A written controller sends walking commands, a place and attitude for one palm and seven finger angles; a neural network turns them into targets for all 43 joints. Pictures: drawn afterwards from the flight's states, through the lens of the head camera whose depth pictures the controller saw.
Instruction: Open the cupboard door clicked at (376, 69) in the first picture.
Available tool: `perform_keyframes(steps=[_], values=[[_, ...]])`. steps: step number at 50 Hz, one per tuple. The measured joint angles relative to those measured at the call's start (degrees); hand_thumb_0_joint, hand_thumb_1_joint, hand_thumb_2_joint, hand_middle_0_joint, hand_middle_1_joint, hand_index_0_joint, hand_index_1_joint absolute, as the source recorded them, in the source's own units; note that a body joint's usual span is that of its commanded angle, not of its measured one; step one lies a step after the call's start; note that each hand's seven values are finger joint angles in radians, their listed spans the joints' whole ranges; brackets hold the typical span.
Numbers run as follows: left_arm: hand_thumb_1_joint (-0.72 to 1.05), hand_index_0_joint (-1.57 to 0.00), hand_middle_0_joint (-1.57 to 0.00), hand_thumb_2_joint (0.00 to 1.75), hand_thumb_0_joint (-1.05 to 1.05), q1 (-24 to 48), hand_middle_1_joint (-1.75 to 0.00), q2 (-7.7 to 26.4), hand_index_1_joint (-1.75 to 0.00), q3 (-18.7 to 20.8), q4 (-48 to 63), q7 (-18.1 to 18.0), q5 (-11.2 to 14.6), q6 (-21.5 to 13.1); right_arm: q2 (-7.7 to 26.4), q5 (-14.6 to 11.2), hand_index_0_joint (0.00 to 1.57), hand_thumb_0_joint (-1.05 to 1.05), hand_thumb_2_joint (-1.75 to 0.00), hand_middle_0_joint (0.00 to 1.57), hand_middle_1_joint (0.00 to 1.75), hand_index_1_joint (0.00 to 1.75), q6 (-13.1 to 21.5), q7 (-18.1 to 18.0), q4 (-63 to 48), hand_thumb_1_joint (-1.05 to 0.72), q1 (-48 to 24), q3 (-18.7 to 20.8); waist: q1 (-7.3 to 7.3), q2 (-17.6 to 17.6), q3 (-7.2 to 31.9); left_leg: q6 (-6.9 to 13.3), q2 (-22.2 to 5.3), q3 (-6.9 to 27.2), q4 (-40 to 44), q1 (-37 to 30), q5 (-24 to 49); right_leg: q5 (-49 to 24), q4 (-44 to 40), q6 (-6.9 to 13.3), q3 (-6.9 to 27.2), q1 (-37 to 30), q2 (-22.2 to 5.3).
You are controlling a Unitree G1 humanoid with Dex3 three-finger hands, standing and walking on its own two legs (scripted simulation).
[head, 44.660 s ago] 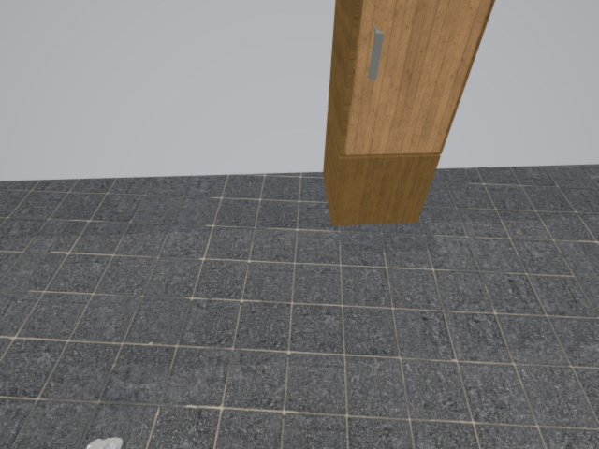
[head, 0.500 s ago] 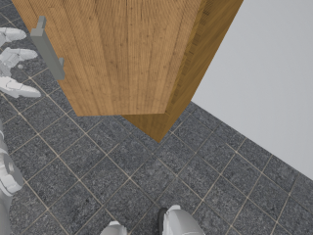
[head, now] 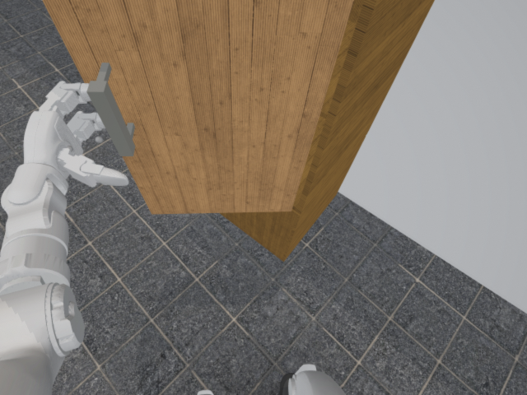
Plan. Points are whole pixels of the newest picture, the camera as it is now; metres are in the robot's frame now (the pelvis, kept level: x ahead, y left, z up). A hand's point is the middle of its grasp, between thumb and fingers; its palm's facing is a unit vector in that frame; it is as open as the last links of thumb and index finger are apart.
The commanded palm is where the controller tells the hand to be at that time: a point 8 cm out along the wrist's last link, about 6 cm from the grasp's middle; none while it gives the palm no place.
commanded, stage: slide the fingers in behind the handle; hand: left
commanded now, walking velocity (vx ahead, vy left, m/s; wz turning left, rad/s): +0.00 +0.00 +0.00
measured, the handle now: (116, 112) +0.52 +0.21 +0.09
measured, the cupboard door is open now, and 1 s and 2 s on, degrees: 41 41 42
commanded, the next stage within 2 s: close the thumb around the handle in 0.92 s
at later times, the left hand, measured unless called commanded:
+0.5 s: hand (124, 135) +0.47 +0.19 +0.09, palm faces -0.02 -1.00 +0.00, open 14.0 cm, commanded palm +0.45 +0.24 +0.09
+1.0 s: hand (127, 135) +0.47 +0.19 +0.09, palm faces +0.00 -1.00 -0.02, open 14.0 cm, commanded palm +0.45 +0.24 +0.09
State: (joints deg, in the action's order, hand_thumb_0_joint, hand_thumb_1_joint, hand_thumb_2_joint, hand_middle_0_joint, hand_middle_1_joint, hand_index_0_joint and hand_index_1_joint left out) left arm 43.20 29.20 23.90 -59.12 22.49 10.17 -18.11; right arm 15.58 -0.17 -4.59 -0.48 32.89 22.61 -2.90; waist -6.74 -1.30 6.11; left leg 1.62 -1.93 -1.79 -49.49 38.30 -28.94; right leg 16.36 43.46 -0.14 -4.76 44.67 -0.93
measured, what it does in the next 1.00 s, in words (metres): stands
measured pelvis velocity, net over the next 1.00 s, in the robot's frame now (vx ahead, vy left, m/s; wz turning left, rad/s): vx -0.01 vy -0.01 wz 0.00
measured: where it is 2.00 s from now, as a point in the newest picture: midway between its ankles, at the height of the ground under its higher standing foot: outside the picture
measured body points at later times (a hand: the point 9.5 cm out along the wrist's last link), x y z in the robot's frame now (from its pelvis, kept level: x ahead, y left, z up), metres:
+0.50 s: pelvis -0.02 -0.01 +0.00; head +0.09 +0.00 +0.43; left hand +0.47 +0.25 +0.10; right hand -0.01 -0.28 -0.11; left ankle -0.06 +0.09 -0.70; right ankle +0.04 -0.13 -0.70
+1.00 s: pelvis -0.01 -0.01 +0.00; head +0.09 +0.00 +0.44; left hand +0.47 +0.24 +0.10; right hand +0.01 -0.28 -0.11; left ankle -0.06 +0.09 -0.70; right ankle +0.04 -0.13 -0.70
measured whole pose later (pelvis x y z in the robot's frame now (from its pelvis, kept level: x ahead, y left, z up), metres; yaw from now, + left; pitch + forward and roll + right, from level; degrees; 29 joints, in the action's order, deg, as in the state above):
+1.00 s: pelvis -0.01 -0.01 +0.00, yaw +0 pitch +18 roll -1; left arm 46.8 27.6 22.6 -62.3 16.7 7.3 -20.5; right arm 16.2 0.3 -2.4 -0.8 34.0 23.4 -2.1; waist -7.9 -1.3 5.3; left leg 1.0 -1.8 -2.3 -49.4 39.4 -27.8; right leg 15.7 44.4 0.6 -4.1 46.5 -0.9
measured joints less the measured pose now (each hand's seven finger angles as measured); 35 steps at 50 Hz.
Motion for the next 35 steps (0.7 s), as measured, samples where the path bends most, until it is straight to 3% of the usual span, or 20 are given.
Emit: perform_keyframes(steps=[6,10,16,23,35], values=[[-0.5,-0.3,-0.3,0.3,-0.01,1.7,-1.2,0.8,-1.2,0.3,-1.7,-2.2,-2.7,-0.5,0.5,0.3,0.21,0.01,-0.9,0.2,0.3,0.3,0.8,-0.5,-0.4,-0.9,-0.9,0.2,-0.86,0.6,-1.0,-0.3,0.1,0.1,-0.6,0.8,0.4,-0.3,0.8,0.4,-0.1,0.9,-0.1],[-0.5,-0.3,-0.3,0.3,-0.01,2.6,-1.2,1.1,-1.2,0.4,-2.3,-1.9,-1.8,-2.2,0.7,0.2,0.21,0.01,-0.9,0.2,0.3,0.3,1.1,-0.7,0.2,-0.9,-0.9,0.2,-0.93,0.9,-1.4,-0.4,-0.1,0.0,-0.8,1.1,0.6,-0.5,1.0,0.6,0.1,1.2,0.0],[-0.5,-0.3,-0.29,0.3,-0.01,4.9,-1.2,2.1,-1.2,-0.4,-5.0,-1.6,-2.4,-1.1,1.1,0.1,0.21,0.01,-0.9,0.2,0.3,0.3,1.5,-1.0,0.8,-0.9,-0.3,0.1,-1.61,0.8,-1.7,-0.5,0.1,0.2,-1.1,2.0,1.1,-0.8,1.2,0.8,-0.2,2.0,-0.2],[-0.5,-0.3,-0.29,0.3,-0.01,5.4,-1.2,0.4,-1.2,-0.8,-4.6,-3.0,-2.0,-1.8,0.9,0.3,0.21,0.01,-0.9,0.2,0.3,0.3,2.0,-0.8,1.5,-0.9,0.8,0.2,-1.75,0.5,-1.5,-0.5,0.1,-0.1,-1.1,2.4,1.3,-1.1,1.3,0.8,0.1,2.6,-0.1],[-0.5,-0.3,-0.29,0.3,-0.01,5.8,-1.2,0.0,-1.2,-0.7,-5.7,-5.9,-4.0,-2.1,0.3,0.5,0.21,0.01,-0.9,0.2,0.3,0.3,2.3,-0.3,1.1,-0.9,1.3,0.1,-2.07,0.1,-1.5,-0.5,0.2,-0.6,-0.7,2.2,1.3,-1.0,1.5,0.8,0.7,2.9,-0.1]])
